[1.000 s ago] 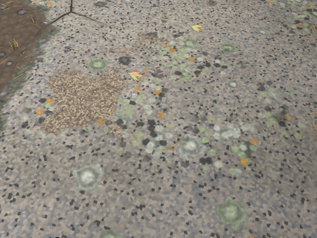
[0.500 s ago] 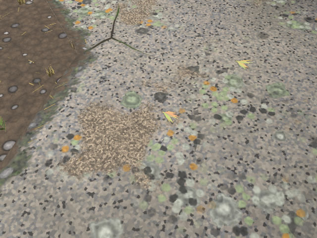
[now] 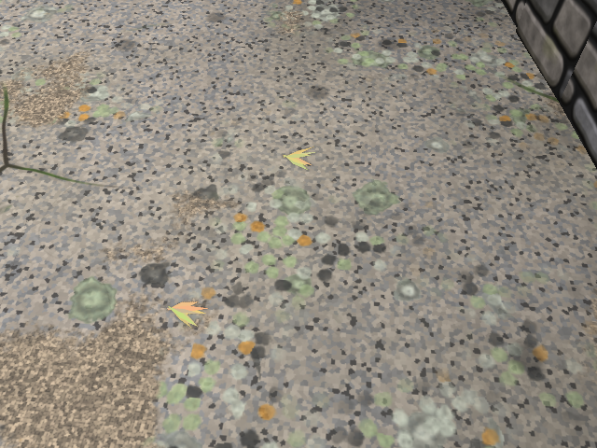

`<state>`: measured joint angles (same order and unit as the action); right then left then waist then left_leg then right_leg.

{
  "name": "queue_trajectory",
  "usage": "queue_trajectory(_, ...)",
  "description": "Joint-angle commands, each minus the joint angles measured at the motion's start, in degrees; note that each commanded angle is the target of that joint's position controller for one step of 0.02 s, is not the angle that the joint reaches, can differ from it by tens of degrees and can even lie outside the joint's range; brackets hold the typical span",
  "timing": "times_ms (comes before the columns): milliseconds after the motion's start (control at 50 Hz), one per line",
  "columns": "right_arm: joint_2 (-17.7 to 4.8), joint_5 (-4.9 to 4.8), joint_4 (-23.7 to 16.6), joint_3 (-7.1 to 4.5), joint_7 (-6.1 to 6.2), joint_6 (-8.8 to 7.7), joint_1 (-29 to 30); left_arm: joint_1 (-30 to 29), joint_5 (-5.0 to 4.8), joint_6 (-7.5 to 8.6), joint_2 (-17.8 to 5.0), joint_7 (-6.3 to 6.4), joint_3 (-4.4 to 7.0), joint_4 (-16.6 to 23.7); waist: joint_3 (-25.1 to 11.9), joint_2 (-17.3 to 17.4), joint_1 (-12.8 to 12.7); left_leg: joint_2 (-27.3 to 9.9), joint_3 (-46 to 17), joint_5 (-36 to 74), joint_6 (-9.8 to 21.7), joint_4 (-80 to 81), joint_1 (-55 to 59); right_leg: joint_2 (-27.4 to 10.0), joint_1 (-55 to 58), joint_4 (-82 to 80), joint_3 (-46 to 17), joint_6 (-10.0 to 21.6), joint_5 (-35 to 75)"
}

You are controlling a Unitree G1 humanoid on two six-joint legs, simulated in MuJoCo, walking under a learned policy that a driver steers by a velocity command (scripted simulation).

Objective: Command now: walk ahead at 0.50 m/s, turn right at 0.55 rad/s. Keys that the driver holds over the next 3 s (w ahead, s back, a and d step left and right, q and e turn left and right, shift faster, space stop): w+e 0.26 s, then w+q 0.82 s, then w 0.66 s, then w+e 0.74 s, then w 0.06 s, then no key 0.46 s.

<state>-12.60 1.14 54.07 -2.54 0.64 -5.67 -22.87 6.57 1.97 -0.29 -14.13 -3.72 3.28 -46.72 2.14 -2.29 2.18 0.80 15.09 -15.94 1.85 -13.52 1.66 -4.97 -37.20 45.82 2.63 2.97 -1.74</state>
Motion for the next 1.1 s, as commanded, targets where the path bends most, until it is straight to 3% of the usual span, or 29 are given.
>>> queue_trajectory(20,-8.30,0.02,-2.19,-1.72,0.50,-0.32,-0.91,-6.85,0.24,0.76,-1.39,-0.60,-0.43,5.80,3.78,6.29,0.21,-16.67,-3.48,27.46,5.50,3.66,-0.21,0.94,0.57,-6.16,3.30,1.76,-0.92)
queue_trajectory(60,-9.15,0.15,-1.70,-1.92,0.79,0.43,-1.37,-6.98,0.43,0.76,-2.00,-0.47,-0.20,6.39,3.15,6.73,-0.32,-17.16,-1.56,38.32,4.84,-0.59,3.10,2.99,3.19,-8.65,5.13,3.70,-5.63)
queue_trajectory(100,-11.05,0.24,-1.49,-2.40,1.05,1.35,-1.11,-2.82,0.51,0.79,-3.18,0.10,0.48,5.62,-0.16,8.27,-2.53,-17.34,0.11,55.47,4.29,-10.24,5.19,7.01,9.83,-9.75,7.19,6.18,-12.19)
queue_trajectory(120,-11.89,0.22,-1.59,-2.63,1.01,2.02,-0.94,2.50,0.46,1.16,-4.21,0.50,1.15,4.21,-3.42,8.17,-4.72,-17.22,0.45,58.24,4.18,-19.12,4.84,9.29,15.67,-11.45,7.32,7.63,-14.21)
queue_trajectory(140,-12.10,0.00,-2.15,-2.64,0.82,2.51,-0.24,11.31,0.87,1.77,-5.80,1.26,2.21,1.38,-8.43,5.77,-8.79,-16.22,1.47,51.38,2.77,-32.38,-0.57,10.69,27.77,-16.44,5.92,9.45,-11.90)
queue_trajectory(160,-9.06,-0.59,-4.64,-1.85,0.45,2.36,-0.85,18.11,1.54,1.87,-11.92,2.23,4.19,-0.01,-14.68,-1.41,-10.88,-13.30,1.61,29.30,0.34,-50.80,-17.13,-0.91,44.28,-19.13,-10.88,13.68,-20.13)
queue_trajectory(180,-6.32,-0.55,-8.96,-1.67,-0.55,1.67,0.99,15.04,-0.20,1.28,-17.19,2.52,5.38,1.36,-17.78,-11.67,-7.13,-0.25,-5.63,-15.00,-3.02,-69.39,-38.99,-14.16,55.19,-27.19,-42.38,21.00,-16.23)
queue_trajectory(200,-9.38,0.04,-10.63,-1.97,-0.81,1.05,8.06,15.95,-0.98,0.61,-16.14,2.86,5.09,1.59,-14.54,-1.47,-9.43,-2.75,-15.42,-11.24,-2.57,-70.27,-45.26,-13.84,53.23,-29.82,-39.67,20.17,-9.92)
queue_trajectory(220,-7.72,-0.70,-11.06,-1.38,-1.00,0.34,9.27,13.44,-1.23,0.68,-13.43,3.36,4.37,0.87,-7.82,0.67,-7.41,-5.34,-15.98,-5.90,-2.03,-66.92,-45.88,-12.90,46.49,-29.84,-31.58,18.88,-4.75)
queue_trajectory(240,-7.45,-0.66,-10.00,-1.29,-0.84,0.06,7.55,10.92,-1.43,1.07,-10.32,3.53,3.53,0.82,-3.43,3.65,-4.39,-7.42,-16.11,-3.30,-1.86,-60.40,-42.16,-9.87,38.63,-30.63,-26.04,16.11,2.00)
queue_trajectory(260,-7.47,0.44,-10.02,-1.39,-0.78,0.79,7.25,8.88,-1.78,1.57,-8.63,3.76,2.95,0.88,-1.87,3.53,-2.29,-8.36,-16.62,-3.00,-2.34,-56.65,-38.77,-6.83,33.77,-31.21,-22.17,14.50,6.03)
queue_trajectory(300,-6.28,1.60,-8.02,-1.06,-1.26,3.00,2.91,7.49,-1.73,3.04,-6.00,3.63,1.79,1.17,-3.57,2.51,-0.10,-8.65,-15.74,-1.77,-2.91,-53.06,-33.12,-4.61,30.16,-32.86,-16.71,13.22,11.35)
queue_trajectory(360,-5.36,1.23,-8.15,-0.84,-2.09,4.18,5.24,11.47,-1.65,4.60,-7.03,3.23,1.69,-1.14,-1.87,0.95,-0.72,-8.91,-14.11,3.86,-3.01,-47.42,-34.75,-3.38,29.62,-35.94,-12.04,11.35,14.82)
queue_trajectory(480,-5.60,-0.06,-10.58,-0.72,-2.61,4.19,15.55,16.07,-1.16,5.30,-7.07,3.37,0.97,-3.14,1.50,-0.35,-4.57,-6.88,-14.95,15.03,-1.10,-35.57,-42.02,-3.36,36.95,-38.38,-5.79,5.93,15.84)
queue_trajectory(580,-4.63,0.28,-12.71,0.03,-3.24,3.68,21.66,18.19,-0.64,5.57,-6.06,4.59,0.01,-5.21,4.31,-0.12,-6.14,-3.36,-12.31,16.45,1.17,-25.41,-42.02,-5.45,43.18,-38.43,-0.85,4.77,22.08)
queue_trajectory(640,-4.73,0.41,-12.86,0.05,-3.12,3.56,19.90,17.40,-0.35,5.58,-7.36,5.46,-0.20,-6.09,2.20,-1.63,-4.25,0.52,-8.06,10.49,4.01,-21.06,-34.65,-6.42,46.26,-31.23,2.29,3.28,43.66)
queue_trajectory(680,-6.53,0.56,-10.76,-0.75,-2.62,3.46,11.71,16.29,0.06,5.05,-9.40,6.08,0.20,-6.19,-2.68,-3.67,-0.39,4.02,-6.50,4.46,6.66,-20.25,-26.52,-7.15,47.78,-18.26,3.58,2.59,58.53)
queue_trajectory(700,-8.08,0.83,-8.45,-1.56,-2.37,3.07,4.05,15.47,0.13,4.62,-10.23,6.11,0.41,-5.81,-6.57,-3.54,2.93,5.00,-7.65,4.36,8.30,-17.20,-18.00,-6.98,45.03,-7.53,4.14,2.53,55.55)
queue_trajectory(720,-10.86,1.75,-6.30,-2.79,-1.88,2.78,-4.62,13.06,-0.43,4.71,-10.50,5.97,0.32,-4.28,-10.85,-0.73,7.83,0.32,-14.96,5.10,11.53,-13.48,-4.31,-5.32,34.39,7.86,5.75,1.98,40.76)
queue_trajectory(740,-18.10,1.98,-6.52,-4.87,-1.18,3.17,-6.52,15.99,-1.56,5.35,-4.84,4.79,-0.83,-1.03,-15.99,12.93,4.57,-16.79,-42.48,8.40,20.66,-12.71,13.38,5.62,10.82,31.62,6.50,-0.87,-5.88)
queue_trajectory(760,-16.88,-0.75,-6.43,-4.73,-1.72,3.56,-4.03,13.36,-0.50,5.86,-7.25,4.27,-0.31,-0.04,-18.63,9.13,3.88,-20.25,-58.93,11.36,24.39,-5.70,15.99,9.75,0.04,39.65,-4.67,-0.51,-26.43)
queue_trajectory(780,-15.35,-1.35,-6.75,-4.44,-1.62,3.81,0.17,9.86,-0.42,6.46,-6.85,3.81,-0.61,1.44,-9.71,5.29,2.09,-18.75,-49.47,8.43,22.14,-4.05,8.28,5.03,-3.96,37.30,-7.71,-0.17,-20.89)
queue_trajectory(800,-11.72,-1.10,-7.21,-3.56,-1.62,3.95,3.04,8.80,-0.73,6.95,-7.16,3.57,-0.72,1.90,-4.33,1.49,0.52,-16.80,-43.83,10.07,19.62,-1.84,0.09,2.77,-2.62,32.51,-6.57,-0.49,-17.37)
queue_trajectory(820,-9.76,-0.92,-7.38,-2.96,-1.45,3.84,5.06,8.69,-0.46,6.51,-6.79,3.56,-0.66,1.79,-0.70,-0.32,-1.64,-13.76,-39.15,13.81,17.13,-0.46,-6.39,1.16,-0.10,27.89,-6.12,-1.15,-16.66)
queue_trajectory(860,-8.89,-1.21,-7.37,-2.40,-1.11,3.11,6.22,10.53,0.92,4.13,-5.60,3.30,-1.08,2.02,-0.40,1.89,-4.13,-9.22,-32.79,19.07,15.09,1.20,-13.27,-0.24,5.28,22.09,-5.32,-3.31,-16.18)
queue_trajectory(900,-10.78,-1.26,-7.03,-2.92,-1.21,2.24,4.68,9.65,1.07,2.81,-4.84,3.05,-1.32,3.09,-1.12,3.37,-4.25,-7.22,-30.35,23.31,15.04,1.70,-15.01,-0.24,5.53,17.89,-3.64,-4.84,-14.14)
queue_trajectory(1000,-11.72,-1.40,-6.70,-3.41,-1.10,2.48,-0.31,-1.91,0.59,2.51,-4.77,2.78,-1.60,7.53,0.15,5.61,-0.06,-4.79,-30.47,23.03,11.94,1.64,-11.27,0.00,0.34,2.61,-2.51,-6.92,-3.00)
queue_trajectory(1100,-12.31,-0.62,-6.74,-3.70,-0.49,2.92,-4.30,-9.50,-0.06,3.31,-4.95,2.38,-2.19,10.53,-0.59,6.33,3.26,-6.11,-33.20,28.15,11.04,-2.54,-2.96,2.53,-0.57,-7.92,-2.66,-5.97,0.16)
